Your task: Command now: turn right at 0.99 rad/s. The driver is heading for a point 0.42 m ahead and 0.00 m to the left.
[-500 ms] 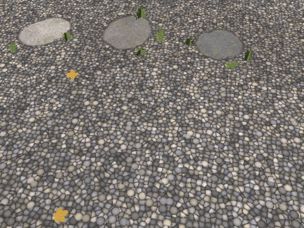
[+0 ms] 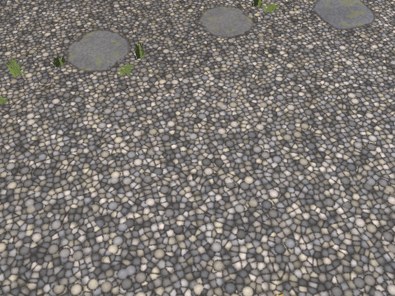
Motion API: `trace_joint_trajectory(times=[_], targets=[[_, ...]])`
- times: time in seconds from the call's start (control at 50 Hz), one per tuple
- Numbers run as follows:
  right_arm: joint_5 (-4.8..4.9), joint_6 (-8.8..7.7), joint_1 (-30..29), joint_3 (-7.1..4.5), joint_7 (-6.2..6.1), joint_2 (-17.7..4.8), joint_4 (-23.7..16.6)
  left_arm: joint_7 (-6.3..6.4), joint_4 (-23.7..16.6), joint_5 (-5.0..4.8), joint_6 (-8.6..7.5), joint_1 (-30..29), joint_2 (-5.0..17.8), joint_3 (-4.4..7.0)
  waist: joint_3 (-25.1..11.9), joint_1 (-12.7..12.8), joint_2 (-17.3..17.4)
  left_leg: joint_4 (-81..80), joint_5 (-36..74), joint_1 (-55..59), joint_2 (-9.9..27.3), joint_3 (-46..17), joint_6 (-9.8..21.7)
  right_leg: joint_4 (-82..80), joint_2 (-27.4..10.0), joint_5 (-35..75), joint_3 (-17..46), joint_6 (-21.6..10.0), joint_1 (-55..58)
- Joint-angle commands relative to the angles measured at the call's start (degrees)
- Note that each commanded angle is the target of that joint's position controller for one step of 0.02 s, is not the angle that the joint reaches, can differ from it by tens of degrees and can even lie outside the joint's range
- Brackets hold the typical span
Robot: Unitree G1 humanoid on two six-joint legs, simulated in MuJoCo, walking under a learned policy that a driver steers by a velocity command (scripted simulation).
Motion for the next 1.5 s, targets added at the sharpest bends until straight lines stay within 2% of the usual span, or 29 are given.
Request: trace_joint_trajectory(times=[0.02,0.04,0.06,0.08,0.12,0.18,0.28,0.38,0.44,0.52,0.54,0.56,0.58,0.62,0.68,0.82,0.88,0.94,0.98,1.0,1.02,1.06,1.1,1.22,1.34,1.36,1.4,1.44,1.5], targets=[[1.49,-0.19,-0.17,-3.24,0.64,-9.83,-3.31,0.72,-4.07,0.68,-1.12,2.7,4.51,1.6,-9.84,2.71,8.04,3.59,27.41,3.42,13.46,-5.35,2.9,-14.37,2.12,6.02,-1.61,-2.84,8.41],[1.54,0.05,2.14,-3.22,0.83,-9.22,-2.84,1.69,-2.29,1.63,-1.94,7.87,7.94,2.66,-11.17,5.26,-0.63,14.98,16.53,-5.43,10.34,-2.8,-0.85,-22.69,-0.9,12.55,7.25,-4.72,18.25],[0.7,0.32,2.77,-1.74,1.15,-3.61,-7.36,2.73,-3.42,1.17,-2.48,8.51,18.83,4.89,-9.88,2.55,-19.26,29.26,-21.48,-25.9,-0.11,-1.21,-6.35,-22.02,-19.45,40.86,33.98,-12.14,25.24],[-1.44,1.28,-3.96,-1.64,0.09,-6.06,-8.73,3.08,-3.52,0.19,-2.69,12.93,17.78,5.74,-13.04,8.87,-10.33,35.99,-22.45,-28.48,-1.92,-14.06,-6.58,-20.8,-20.16,45.8,34.58,-19.0,24.08],[-0.03,1.34,-3.88,-1.92,-0.32,-6.68,-7.7,3.98,-3.26,0.46,-2.38,6.3,12.46,3.84,-6.02,4.18,-6.92,35.3,-11.02,-28.09,-0.29,-17.42,-5.8,-22.84,-12.89,33.31,25.57,-16.39,17.22],[-1.08,1.4,-1.11,-2.42,-0.37,-7.99,-5.46,4.23,-4.42,0.19,-2.47,0.99,9.83,2.66,-6.55,1.25,-6.75,33.24,-3.55,-22.86,-2.12,-17.49,-5.41,-22.53,-6.38,34.78,21.75,-13.43,12.53],[-0.33,1.84,-3.56,-1.51,-0.36,-5.96,-5.87,3.61,-2.7,0.74,-3.19,5.58,11.99,3.48,-7.61,2.92,-5.76,25.03,-3.45,-22.54,-4.8,-19.05,-4.9,-21.59,-4.86,29.24,27.66,-13.7,12.7],[0.58,1.69,-2.63,-0.79,-0.63,-4.86,-4.01,4.07,-0.95,1.76,-3.83,6.46,7.97,1.35,-9.92,3.72,-7.24,18.12,-3.45,-13.98,-4.71,-16.79,-2.67,-20.02,-6.26,37.49,25.22,-13.23,11.4],[0.19,1.43,-3.22,-0.58,0.95,-5.06,-3.34,3.42,0.71,2.86,-4.27,8.53,8.23,0.78,-8.34,5.04,-9.8,12.97,-6.03,-8.9,-5.81,-14.24,-0.22,-28.15,-6.49,-10.21,29.62,-13.84,6.8],[0.69,-0.36,6.64,-0.31,1.59,-3.92,1.16,4.16,1.32,2.64,-6.08,3.6,8.94,0.68,-2.02,-2.44,-3.26,-2.95,-4.48,7.56,-8.08,-13.36,5.39,-25.37,-7.21,-18.25,24.71,-11.57,-5.45],[0.32,-1.4,14.73,-0.7,1.38,-5.25,4.22,4.54,0.62,3.07,-6.75,0.72,6.67,0.14,-1.23,-6.13,2.83,-8.76,-10.94,14.84,-5.09,-21.32,6.65,-13.83,-3.36,-14.95,18.44,-9.53,-11.83],[-0.2,-2.58,19.76,-1.91,1.29,-10.76,5.04,4.15,-1.75,2.64,-7.86,-1.62,2.14,-1.22,-1.48,-7.08,14.26,-19.8,-28.82,19.23,9.26,-48.58,11.04,6.68,5.1,-4.75,5.66,-5.37,-21.32],[0.13,-2.7,16.68,-2.49,2.14,-12.34,4.52,3.73,-4.45,3.04,-8.82,-5.27,4.39,-1.13,3.9,-4.56,9.65,-25.78,-35.27,15.49,12.69,-64.48,14.09,11.47,6.33,-2.92,7.74,-4.22,-32.1],[0.95,-3.34,11.7,-2.65,2.36,-10.24,3.21,2.89,-3.06,3.27,-10.18,-4.7,6.07,-0.94,4.54,-1.78,4.26,-23.48,-26.16,12.66,9.1,-56.36,13.88,14.15,1.5,6.98,9.75,-2.28,-30.37],[1.43,-4.13,14.38,-2.14,1.4,-7.16,5.11,2.11,-1.9,3.75,-9.75,-4.23,4.89,-1.44,0.6,-2.05,6.56,-24.09,-11.89,11.78,2.36,-45.73,11.89,11.77,0.74,12.19,7.49,0.17,-24.7],[1.11,-4.02,20.72,-3.18,0.61,-6.98,8.05,1.59,-6.44,2.57,-9.36,-17.53,1.87,-3.31,0.39,-6.47,6.91,-21.63,6.09,10.82,-1.11,-43.41,12.93,-0.48,3.09,16.66,3.85,2.68,-24.88],[0.96,-3.66,23.31,-2.89,-0.09,-5.85,10.72,1.66,-8.16,2.53,-10.32,-19.93,0.41,-4.0,-0.08,-7.26,8.14,-16.17,37.77,12.32,-1.12,-39.68,10.38,-8.47,5.76,18.65,-0.08,0.63,-17.98],[1.67,-4.44,20.17,-2.97,-0.55,-7.59,11.24,3.95,-3.76,2.22,-11.03,-4.37,4.14,-2.49,-9.29,0.78,9.03,-0.31,63.06,7.79,-3.11,-36.14,3.83,-14.92,8.47,25.03,0.31,-3.61,9.52],[2.49,-6.04,15.41,-2.48,-0.59,-4.68,8.28,5.75,0.85,3.83,-12.32,15.6,9.81,-0.71,-20.86,9.56,2.53,24.47,28.91,-4.98,-7.62,-31.9,1.72,-13.58,-10.37,38.47,14.86,-7.46,35.19],[5.15,-5.07,24.96,-1.15,-1.57,1.02,7.78,5.01,2.12,3.96,-11.9,18.09,13.62,0.66,-33.1,5.3,-14.92,47.53,-20.21,-18.1,-15.52,-26.04,-0.3,-9.99,-30.47,64.78,39.46,-18.61,50.55],[1.64,-3.95,22.12,-2.43,-1.77,-6.81,9.26,4.92,1.45,1.38,-10.72,15.69,9.37,0.7,-31.7,5.33,-3.46,49.65,-11.72,-17.83,-11.02,-25.33,0.92,-12.31,-24.63,58.91,38.17,-18.45,41.0],[0.83,-3.88,12.25,-1.94,-0.84,-3.92,8.03,4.55,2.65,1.66,-11.4,8.27,0.88,-1.81,-14.69,3.13,-2.47,43.31,-6.51,-20.73,-8.34,-24.1,0.32,-17.69,-17.42,61.95,23.38,-15.22,26.16],[-0.36,-2.69,9.66,-1.66,0.48,-2.16,7.6,4.76,5.21,1.23,-11.96,9.42,0.1,-2.28,-9.14,1.78,-4.95,38.92,-5.99,-19.15,-7.64,-23.44,-0.19,-22.08,-13.56,62.38,17.06,-13.78,17.58],[-0.75,-1.16,5.21,0.2,1.43,2.08,6.62,4.13,8.51,1.46,-12.5,6.45,1.46,-2.46,-9.5,-2.06,-7.66,15.95,3.5,-7.83,-8.12,-18.52,-0.64,-25.37,-8.94,61.94,5.45,-11.77,5.2],[-0.99,-1.86,-1.37,1.17,0.88,0.1,6.76,4.21,11.82,0.3,-10.45,10.55,3.19,-1.91,-7.81,-0.3,-4.69,-0.77,15.19,2.78,-7.42,-16.52,1.56,-20.62,-8.35,40.55,7.45,-8.42,3.65],[-1.34,-2.45,-1.36,1.12,0.53,-0.96,7.11,4.38,12.52,0.64,-10.27,12.58,2.94,-1.99,-7.3,-0.06,-2.28,-5.52,19.05,5.55,-5.93,-18.71,2.19,-18.25,-6.88,33.44,7.66,-6.71,3.28],[-0.71,-2.8,-0.46,0.55,-0.5,-5.79,7.01,4.91,13.86,0.72,-9.56,23.59,-2.12,-3.33,-13.37,3.85,11.11,-4.6,51.37,14.18,12.01,-34.17,9.71,-9.78,-0.37,-1.51,3.07,-3.27,0.72],[0.52,-1.77,-1.55,1.36,-1.03,-2.56,7.59,6.03,15.02,0.4,-6.85,19.73,0.8,-2.62,-11.42,1.45,8.78,-9.01,35.42,7.13,10.54,-36.4,13.64,-6.57,1.64,-6.56,3.59,-2.58,2.41],[0.27,-0.96,-7.67,1.92,-1.59,-1.53,7.81,5.88,16.4,0.85,-5.36,18.5,-1.26,-3.0,-8.58,4.45,8.26,-12.09,20.42,-1.27,4.44,-30.27,8.23,-13.72,1.42,3.44,3.55,-1.67,9.48]])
